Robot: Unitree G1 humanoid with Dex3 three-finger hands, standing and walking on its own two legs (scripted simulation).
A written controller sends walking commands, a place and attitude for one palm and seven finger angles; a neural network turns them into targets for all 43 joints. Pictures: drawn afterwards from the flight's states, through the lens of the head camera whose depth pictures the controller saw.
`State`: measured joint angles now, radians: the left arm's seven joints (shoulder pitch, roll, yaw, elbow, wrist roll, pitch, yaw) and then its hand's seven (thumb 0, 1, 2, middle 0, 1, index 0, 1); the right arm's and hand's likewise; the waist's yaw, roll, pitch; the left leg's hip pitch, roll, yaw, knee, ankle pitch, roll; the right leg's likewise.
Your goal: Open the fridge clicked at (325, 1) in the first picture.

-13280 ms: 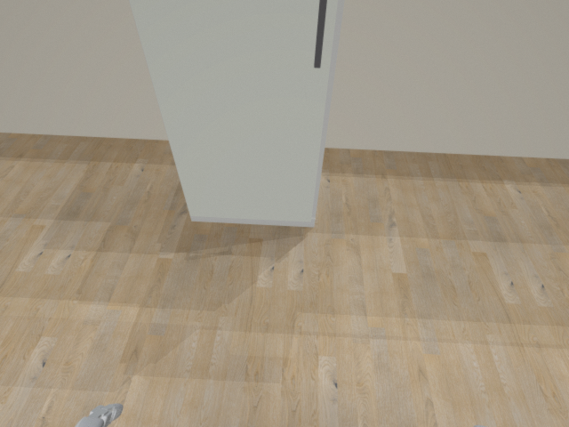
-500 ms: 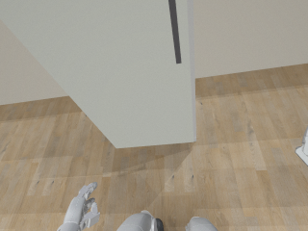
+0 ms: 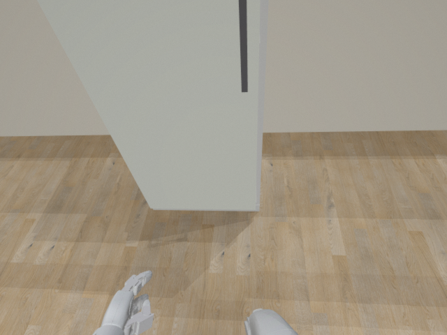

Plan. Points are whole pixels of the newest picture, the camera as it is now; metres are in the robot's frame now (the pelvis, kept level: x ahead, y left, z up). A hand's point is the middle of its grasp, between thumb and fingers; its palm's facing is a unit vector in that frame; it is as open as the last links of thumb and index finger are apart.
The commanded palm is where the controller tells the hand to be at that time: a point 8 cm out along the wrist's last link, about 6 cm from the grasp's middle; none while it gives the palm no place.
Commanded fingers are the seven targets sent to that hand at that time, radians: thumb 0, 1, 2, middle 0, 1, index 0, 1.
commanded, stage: stop stepping back and stand still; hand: right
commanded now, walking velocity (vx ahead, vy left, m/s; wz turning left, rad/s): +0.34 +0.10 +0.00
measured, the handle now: out of the picture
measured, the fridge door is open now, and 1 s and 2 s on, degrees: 0 0 0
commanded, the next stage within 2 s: let the arm hang, fingers relaxed in 1.14 s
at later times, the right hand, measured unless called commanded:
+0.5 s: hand out of the picture +0.07 -0.31 +0.17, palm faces +0.56 +0.71 -0.43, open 7.4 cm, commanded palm +0.04 -0.31 +0.18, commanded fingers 0.00 -0.90 -0.90 0.20 0.30 0.20 0.30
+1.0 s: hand out of the picture +0.12 -0.32 +0.15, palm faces +0.44 +0.78 -0.45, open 7.5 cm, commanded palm +0.06 -0.35 +0.18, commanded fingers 0.00 -0.90 -0.90 0.20 0.30 0.20 0.30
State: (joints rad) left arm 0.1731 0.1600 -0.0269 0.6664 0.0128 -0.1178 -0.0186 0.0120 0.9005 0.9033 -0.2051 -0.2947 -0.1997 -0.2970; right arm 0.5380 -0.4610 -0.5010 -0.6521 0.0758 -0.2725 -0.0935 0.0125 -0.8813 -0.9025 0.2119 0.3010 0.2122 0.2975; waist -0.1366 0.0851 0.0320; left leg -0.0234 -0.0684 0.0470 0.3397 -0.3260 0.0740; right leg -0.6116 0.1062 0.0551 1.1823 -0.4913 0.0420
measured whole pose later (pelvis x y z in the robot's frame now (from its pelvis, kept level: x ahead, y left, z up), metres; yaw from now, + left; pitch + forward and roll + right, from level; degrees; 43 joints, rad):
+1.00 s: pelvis -0.05 -0.06 +0.00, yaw -5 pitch +0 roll +2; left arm 0.25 0.17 -0.02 0.58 0.00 -0.11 0.03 0.01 0.90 0.90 -0.21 -0.29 -0.20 -0.30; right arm 0.57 -0.36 -0.33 -0.48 0.02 -0.20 -0.12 0.01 -0.89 -0.90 0.20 0.30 0.21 0.30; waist -0.01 -0.04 -0.01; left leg -0.20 -0.03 0.07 0.45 -0.25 0.03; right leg -0.21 0.00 -0.05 0.53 -0.31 -0.04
